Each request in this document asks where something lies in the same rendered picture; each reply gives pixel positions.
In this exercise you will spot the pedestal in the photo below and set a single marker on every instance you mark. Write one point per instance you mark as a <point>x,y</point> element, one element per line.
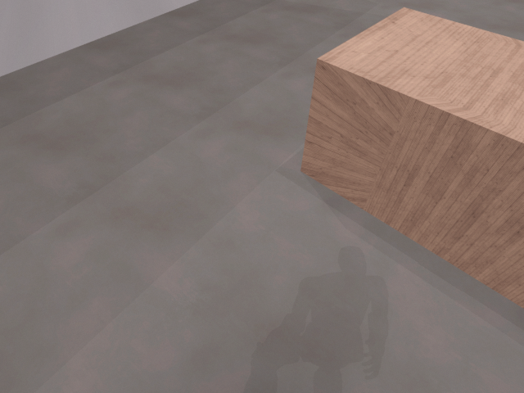
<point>419,121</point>

